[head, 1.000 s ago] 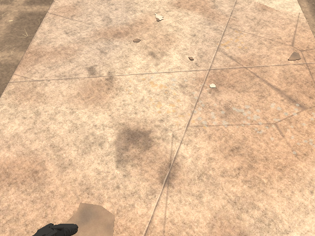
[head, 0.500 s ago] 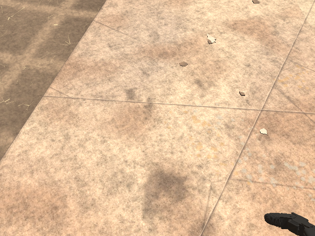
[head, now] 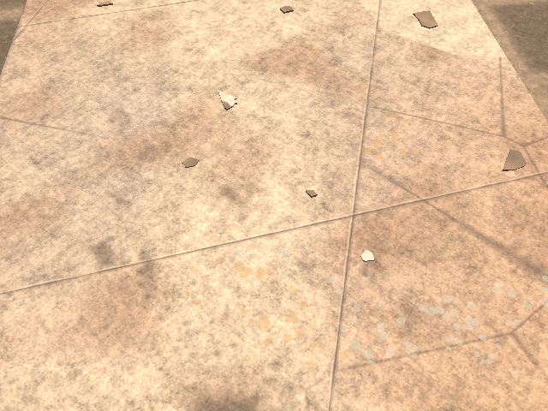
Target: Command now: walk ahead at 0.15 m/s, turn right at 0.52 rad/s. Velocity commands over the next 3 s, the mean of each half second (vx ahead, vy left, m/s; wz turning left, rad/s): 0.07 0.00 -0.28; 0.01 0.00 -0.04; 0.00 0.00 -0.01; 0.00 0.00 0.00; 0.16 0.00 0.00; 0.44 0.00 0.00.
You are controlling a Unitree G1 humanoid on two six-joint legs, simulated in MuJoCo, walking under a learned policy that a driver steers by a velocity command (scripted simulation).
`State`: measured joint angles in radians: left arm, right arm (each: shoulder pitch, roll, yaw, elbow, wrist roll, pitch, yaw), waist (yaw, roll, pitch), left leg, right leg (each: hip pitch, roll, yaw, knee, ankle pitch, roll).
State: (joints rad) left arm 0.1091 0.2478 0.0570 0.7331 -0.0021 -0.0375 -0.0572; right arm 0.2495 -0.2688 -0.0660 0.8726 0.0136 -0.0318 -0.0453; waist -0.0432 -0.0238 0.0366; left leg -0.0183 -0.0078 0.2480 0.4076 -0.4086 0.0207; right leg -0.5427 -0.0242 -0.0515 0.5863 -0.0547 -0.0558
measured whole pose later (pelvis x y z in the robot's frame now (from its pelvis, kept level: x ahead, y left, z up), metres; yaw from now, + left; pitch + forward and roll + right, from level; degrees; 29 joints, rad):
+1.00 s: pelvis +0.12 +0.04 +0.01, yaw -9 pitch -1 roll +0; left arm 0.17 0.22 0.06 0.87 0.00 0.02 0.03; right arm 0.20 -0.22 -0.03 0.92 -0.01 -0.03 -0.02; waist 0.00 0.00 0.03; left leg -0.18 -0.01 0.01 0.54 -0.34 0.01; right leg -0.27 0.02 0.07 0.54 -0.24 0.01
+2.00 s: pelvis +0.13 +0.06 +0.01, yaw -9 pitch -1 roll +0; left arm 0.20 0.20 0.03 1.14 0.00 0.01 0.05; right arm 0.30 -0.19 0.00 1.07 0.00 -0.02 -0.02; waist 0.00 -0.01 0.04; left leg -0.14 -0.03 0.02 0.46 -0.30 0.04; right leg -0.24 -0.01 0.08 0.46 -0.21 0.04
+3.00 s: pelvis +0.45 -0.02 -0.02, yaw -9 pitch +2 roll +0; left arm 0.47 0.23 0.03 1.09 0.00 -0.05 0.02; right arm -0.04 -0.23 -0.04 0.81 0.02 -0.11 0.05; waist 0.05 0.00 0.05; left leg -0.54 -0.01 0.07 0.58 -0.07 0.09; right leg 0.08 -0.02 -0.02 0.57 -0.49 -0.01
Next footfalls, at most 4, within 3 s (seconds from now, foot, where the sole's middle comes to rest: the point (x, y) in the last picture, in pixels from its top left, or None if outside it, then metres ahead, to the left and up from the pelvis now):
0.02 right None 0.17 -0.09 -0.76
0.44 left None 0.15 0.15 -0.76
2.48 right None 0.23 -0.11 -0.76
2.98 left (257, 336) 0.64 0.05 -0.76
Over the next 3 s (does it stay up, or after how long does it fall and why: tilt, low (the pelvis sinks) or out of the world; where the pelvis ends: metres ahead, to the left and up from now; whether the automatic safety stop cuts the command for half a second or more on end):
stays up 0.45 -0.02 -0.02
